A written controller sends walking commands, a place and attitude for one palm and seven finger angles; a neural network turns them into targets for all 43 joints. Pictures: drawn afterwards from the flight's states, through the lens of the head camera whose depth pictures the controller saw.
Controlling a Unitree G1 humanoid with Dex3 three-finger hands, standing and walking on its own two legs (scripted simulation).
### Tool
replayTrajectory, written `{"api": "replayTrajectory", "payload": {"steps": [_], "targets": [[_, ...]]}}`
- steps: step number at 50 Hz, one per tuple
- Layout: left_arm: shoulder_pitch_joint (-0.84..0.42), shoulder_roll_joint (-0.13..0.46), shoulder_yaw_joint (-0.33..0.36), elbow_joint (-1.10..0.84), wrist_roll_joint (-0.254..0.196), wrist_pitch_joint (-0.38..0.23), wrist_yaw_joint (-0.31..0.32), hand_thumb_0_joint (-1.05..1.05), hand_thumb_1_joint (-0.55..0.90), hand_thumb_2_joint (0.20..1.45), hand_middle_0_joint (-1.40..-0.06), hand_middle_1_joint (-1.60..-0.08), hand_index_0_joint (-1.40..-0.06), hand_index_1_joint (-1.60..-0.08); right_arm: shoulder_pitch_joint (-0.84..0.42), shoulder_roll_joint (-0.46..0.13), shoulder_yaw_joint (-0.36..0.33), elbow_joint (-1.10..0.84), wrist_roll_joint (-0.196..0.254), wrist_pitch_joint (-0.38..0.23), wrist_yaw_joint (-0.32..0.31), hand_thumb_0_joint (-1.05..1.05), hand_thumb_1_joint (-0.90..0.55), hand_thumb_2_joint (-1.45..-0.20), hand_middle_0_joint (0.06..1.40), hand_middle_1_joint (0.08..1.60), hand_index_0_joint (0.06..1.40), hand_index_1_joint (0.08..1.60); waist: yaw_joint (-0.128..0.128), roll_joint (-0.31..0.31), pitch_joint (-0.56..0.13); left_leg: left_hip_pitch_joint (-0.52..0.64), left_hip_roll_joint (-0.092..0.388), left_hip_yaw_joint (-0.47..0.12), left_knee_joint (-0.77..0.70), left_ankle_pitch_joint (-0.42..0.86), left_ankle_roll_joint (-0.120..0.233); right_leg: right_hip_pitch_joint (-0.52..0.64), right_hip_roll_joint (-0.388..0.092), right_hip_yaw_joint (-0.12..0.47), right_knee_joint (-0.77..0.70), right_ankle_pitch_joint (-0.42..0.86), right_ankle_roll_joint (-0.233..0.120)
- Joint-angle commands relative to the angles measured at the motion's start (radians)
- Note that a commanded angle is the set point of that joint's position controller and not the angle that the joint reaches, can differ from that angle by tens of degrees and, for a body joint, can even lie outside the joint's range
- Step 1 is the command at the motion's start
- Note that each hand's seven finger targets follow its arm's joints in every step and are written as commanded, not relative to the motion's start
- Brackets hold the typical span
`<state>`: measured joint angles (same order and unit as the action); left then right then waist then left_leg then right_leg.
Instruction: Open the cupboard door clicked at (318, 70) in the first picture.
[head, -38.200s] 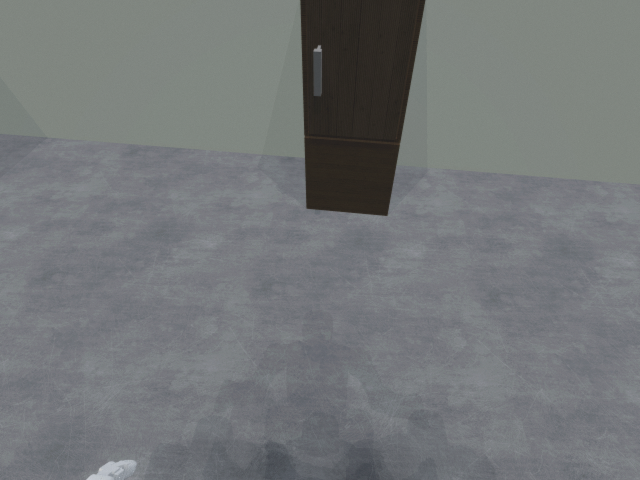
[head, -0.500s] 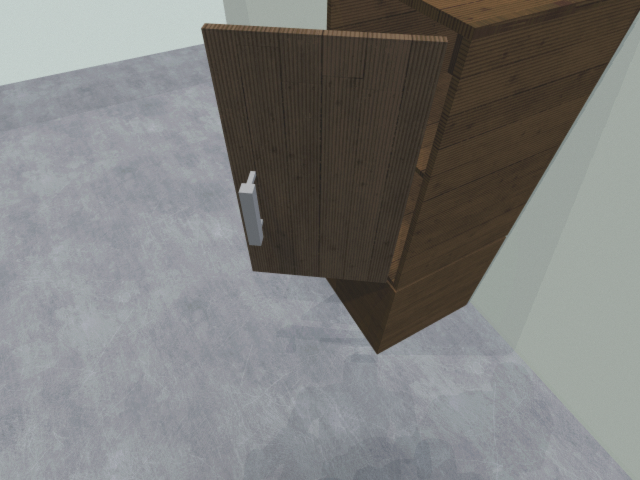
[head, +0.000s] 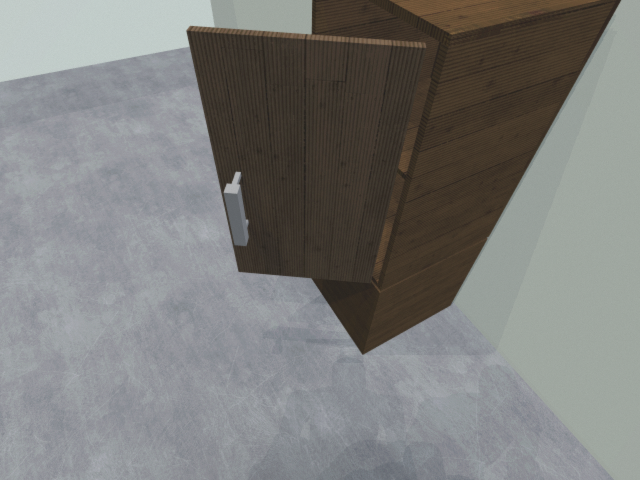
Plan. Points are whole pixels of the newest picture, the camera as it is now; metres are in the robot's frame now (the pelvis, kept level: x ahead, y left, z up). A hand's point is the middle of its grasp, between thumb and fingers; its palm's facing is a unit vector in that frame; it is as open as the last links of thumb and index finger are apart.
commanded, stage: look again from close up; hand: left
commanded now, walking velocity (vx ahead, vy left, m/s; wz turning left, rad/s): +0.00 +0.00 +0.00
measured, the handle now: (239, 209) +0.61 +0.19 -0.09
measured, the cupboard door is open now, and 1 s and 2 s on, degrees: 55 55 55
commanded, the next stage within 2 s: shuffle to correct the standing spot in 0.44 s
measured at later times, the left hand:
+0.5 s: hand out of the picture -0.01 +0.19 -0.19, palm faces +0.03 -0.99 -0.17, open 7.4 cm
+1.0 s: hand out of the picture -0.05 +0.18 -0.19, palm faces +0.01 -0.99 -0.13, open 7.4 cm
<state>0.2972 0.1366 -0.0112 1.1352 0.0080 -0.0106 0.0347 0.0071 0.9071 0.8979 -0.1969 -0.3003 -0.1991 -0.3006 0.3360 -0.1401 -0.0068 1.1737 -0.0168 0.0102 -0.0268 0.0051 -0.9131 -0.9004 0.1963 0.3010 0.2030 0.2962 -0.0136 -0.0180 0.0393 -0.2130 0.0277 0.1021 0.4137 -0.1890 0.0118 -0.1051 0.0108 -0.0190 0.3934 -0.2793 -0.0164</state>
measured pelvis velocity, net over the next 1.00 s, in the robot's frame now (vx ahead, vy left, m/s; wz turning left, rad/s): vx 0.02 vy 0.03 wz -0.04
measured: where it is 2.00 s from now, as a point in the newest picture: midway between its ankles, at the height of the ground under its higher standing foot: outside the picture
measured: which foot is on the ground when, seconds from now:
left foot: down 0.00-1.00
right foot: down 0.00-0.94, up 0.96-1.00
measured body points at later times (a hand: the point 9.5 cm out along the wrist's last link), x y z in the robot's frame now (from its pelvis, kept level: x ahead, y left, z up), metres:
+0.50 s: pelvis -0.02 +0.02 -0.01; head -0.03 +0.03 +0.44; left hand -0.01 +0.24 -0.17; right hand +0.02 -0.22 -0.15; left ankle +0.02 +0.11 -0.74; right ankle -0.04 -0.11 -0.74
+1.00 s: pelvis +0.02 +0.03 -0.01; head +0.03 +0.04 +0.44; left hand -0.04 +0.24 -0.18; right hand +0.00 -0.20 -0.16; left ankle +0.02 +0.11 -0.74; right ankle -0.04 -0.09 -0.73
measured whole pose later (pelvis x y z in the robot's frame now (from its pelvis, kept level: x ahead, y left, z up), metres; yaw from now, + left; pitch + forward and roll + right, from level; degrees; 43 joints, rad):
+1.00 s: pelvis +0.02 +0.03 -0.01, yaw -2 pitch +0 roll +0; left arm 0.45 0.14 0.01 1.09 0.03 -0.01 0.01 0.01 0.91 0.90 -0.20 -0.30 -0.20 -0.30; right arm 0.34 -0.14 -0.02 1.08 -0.03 -0.04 -0.01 0.01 -0.91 -0.90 0.20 0.30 0.20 0.30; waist 0.01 -0.04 0.00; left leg -0.27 0.01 0.15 0.58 -0.32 0.06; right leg -0.27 -0.03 -0.03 0.74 -0.45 -0.04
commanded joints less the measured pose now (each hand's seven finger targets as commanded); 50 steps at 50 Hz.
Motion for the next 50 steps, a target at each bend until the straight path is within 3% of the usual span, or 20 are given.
{"api": "replayTrajectory", "payload": {"steps": [1,2,4,7,11,16,27,31,34,38,41,43,44,45,46,47,48,50], "targets": [[0.1,0.137,0.016,-0.053,0.011,-0.051,0.031,0.0,0.9,0.9,-0.2,-0.3,-0.2,-0.3,0.004,-0.056,0.0,-0.128,0.001,-0.045,0.006,0.0,-0.9,-0.9,0.2,0.3,0.2,0.3,-0.011,0.084,-0.024,0.018,0.056,-0.086,0.069,0.084,-0.004,-0.066,-0.183,0.125,0.018,0.589,-0.038],[0.098,0.127,0.013,-0.05,0.004,-0.052,0.03,0.0,0.9,0.9,-0.2,-0.3,-0.2,-0.3,0.04,-0.071,-0.002,-0.119,0.001,-0.05,0.002,0.0,-0.9,-0.9,0.2,0.3,0.2,0.3,-0.012,0.031,-0.127,0.042,0.071,-0.102,0.077,0.158,0.003,-0.02,-0.158,0.107,0.045,0.536,-0.041],[0.095,0.102,0.014,-0.063,0.002,-0.046,0.028,0.0,0.9,0.9,-0.2,-0.3,-0.2,-0.3,0.045,-0.098,-0.011,-0.123,0.005,-0.05,-0.003,0.0,-0.9,-0.9,0.2,0.3,0.2,0.3,-0.008,-0.026,-0.169,0.069,0.092,-0.109,0.084,0.241,0.015,-0.017,-0.127,0.088,0.061,0.425,-0.035],[0.086,0.09,0.013,-0.077,0.007,-0.027,0.024,0.0,0.9,0.9,-0.2,-0.3,-0.2,-0.3,0.019,-0.104,-0.012,-0.133,0.001,-0.044,-0.004,0.0,-0.9,-0.9,0.2,0.3,0.2,0.3,0.002,-0.01,-0.027,0.004,0.091,-0.114,0.059,0.189,0.022,-0.109,-0.105,0.082,0.054,0.243,-0.032],[0.087,0.098,0.012,-0.088,0.01,-0.019,0.017,0.0,0.9,0.9,-0.2,-0.3,-0.2,-0.3,-0.007,-0.1,-0.013,-0.143,0.002,-0.039,0.0,0.0,-0.9,-0.9,0.2,0.3,0.2,0.3,0.007,-0.011,0.041,-0.031,0.081,-0.12,0.026,0.087,0.025,-0.163,-0.098,0.09,0.035,0.128,-0.029],[0.084,0.111,0.013,-0.112,0.012,-0.012,0.014,0.0,0.9,0.9,-0.2,-0.3,-0.2,-0.3,-0.027,-0.12,-0.017,-0.155,0.001,-0.035,0.004,0.0,-0.9,-0.9,0.2,0.3,0.2,0.3,0.008,0.008,0.064,-0.044,0.083,-0.131,-0.011,-0.006,0.029,-0.186,-0.091,0.088,0.022,0.048,-0.024],[0.099,0.127,0.015,-0.12,0.012,-0.011,0.006,0.0,0.9,0.9,-0.2,-0.3,-0.2,-0.3,-0.056,-0.137,-0.019,-0.157,0.005,-0.04,0.006,0.0,-0.9,-0.9,0.2,0.3,0.2,0.3,0.016,0.021,0.013,-0.025,0.088,-0.135,-0.039,-0.035,0.03,-0.155,-0.098,0.089,-0.002,0.067,-0.018],[0.129,0.116,0.019,-0.112,0.02,-0.003,-0.004,0.0,0.9,0.9,-0.2,-0.3,-0.2,-0.3,-0.046,-0.147,-0.025,-0.149,-0.002,-0.024,0.014,0.0,-0.9,-0.9,0.2,0.3,0.2,0.3,0.021,0.027,0.052,-0.089,0.091,-0.159,-0.079,-0.357,0.037,-0.185,-0.079,0.074,-0.001,-0.206,-0.026],[0.153,0.115,0.028,-0.111,0.022,0.001,-0.011,0.0,0.9,0.9,-0.2,-0.3,-0.2,-0.3,-0.047,-0.149,-0.031,-0.156,-0.005,-0.018,0.018,0.0,-0.9,-0.9,0.2,0.3,0.2,0.3,0.027,0.048,0.106,-0.148,0.09,-0.168,-0.087,-0.455,0.044,-0.222,-0.072,0.081,0.002,-0.295,-0.036],[0.175,0.113,0.036,-0.103,0.018,-0.01,-0.015,0.0,0.9,0.9,-0.2,-0.3,-0.2,-0.3,-0.031,-0.121,-0.029,-0.159,-0.004,-0.029,0.02,0.0,-0.9,-0.9,0.2,0.3,0.2,0.3,0.025,-0.018,0.111,-0.153,0.056,-0.133,0.006,-0.361,0.044,-0.225,-0.104,0.139,-0.026,-0.293,-0.064],[0.179,0.114,0.038,-0.103,0.015,-0.018,-0.017,0.0,0.9,0.9,-0.2,-0.3,-0.2,-0.3,-0.003,-0.112,-0.027,-0.152,-0.001,-0.041,0.019,0.0,-0.9,-0.9,0.2,0.3,0.2,0.3,0.014,-0.015,0.086,-0.123,0.055,-0.127,0.029,-0.322,0.047,-0.226,-0.112,0.141,-0.015,-0.27,-0.073],[0.18,0.103,0.04,-0.101,0.016,-0.019,-0.018,0.0,0.9,0.9,-0.2,-0.3,-0.2,-0.3,0.013,-0.123,-0.031,-0.148,-0.001,-0.045,0.017,0.0,-0.9,-0.9,0.2,0.3,0.2,0.3,0.009,-0.001,0.086,-0.102,0.073,-0.151,0.012,-0.338,0.055,-0.246,-0.095,0.116,0.016,-0.264,-0.07],[0.176,0.095,0.039,-0.1,0.016,-0.017,-0.019,0.0,0.9,0.9,-0.2,-0.3,-0.2,-0.3,0.028,-0.129,-0.034,-0.139,-0.001,-0.046,0.016,0.0,-0.9,-0.9,0.2,0.3,0.2,0.3,0.003,0.036,0.094,-0.078,0.098,-0.18,-0.027,-0.366,0.064,-0.277,-0.073,0.087,0.057,-0.253,-0.064],[0.175,0.081,0.037,-0.105,0.016,-0.019,-0.021,0.0,0.9,0.9,-0.2,-0.3,-0.2,-0.3,0.051,-0.14,-0.036,-0.131,0.001,-0.049,0.013,0.0,-0.9,-0.9,0.2,0.3,0.2,0.3,-0.002,0.088,0.087,-0.037,0.14,-0.225,-0.073,-0.373,0.086,-0.302,-0.045,0.044,0.123,-0.198,-0.057],[0.166,0.062,0.034,-0.107,0.018,-0.022,-0.023,0.0,0.9,0.9,-0.2,-0.3,-0.2,-0.3,0.086,-0.16,-0.043,-0.12,0.0,-0.053,0.01,0.0,-0.9,-0.9,0.2,0.3,0.2,0.3,-0.015,0.154,0.085,0.017,0.206,-0.306,-0.138,-0.388,0.12,-0.355,-0.014,-0.018,0.234,-0.148,-0.044],[0.139,0.047,0.03,-0.116,0.021,-0.025,-0.024,0.0,0.9,0.9,-0.2,-0.3,-0.2,-0.3,0.125,-0.176,-0.049,-0.109,-0.002,-0.059,0.006,0.0,-0.9,-0.9,0.2,0.3,0.2,0.3,-0.03,0.181,0.07,0.095,0.276,-0.382,-0.179,-0.35,0.161,-0.436,-0.005,-0.06,0.342,-0.159,-0.032],[0.091,0.046,0.03,-0.13,0.023,-0.026,-0.025,0.0,0.9,0.9,-0.2,-0.3,-0.2,-0.3,0.16,-0.168,-0.049,-0.1,-0.005,-0.065,0.005,0.0,-0.9,-0.9,0.2,0.3,0.2,0.3,-0.05,0.186,0.075,0.128,0.321,-0.412,-0.204,-0.259,0.203,-0.5,-0.029,-0.045,0.459,-0.216,-0.031],[0.04,0.046,0.036,-0.15,0.024,-0.035,-0.029,0.0,0.9,0.9,-0.2,-0.3,-0.2,-0.3,0.16,-0.14,-0.039,-0.097,-0.006,-0.075,0.003,0.0,-0.9,-0.9,0.2,0.3,0.2,0.3,-0.045,0.107,0.075,0.127,0.347,-0.384,-0.184,-0.045,0.242,-0.522,-0.084,-0.009,0.508,-0.23,-0.033]]}}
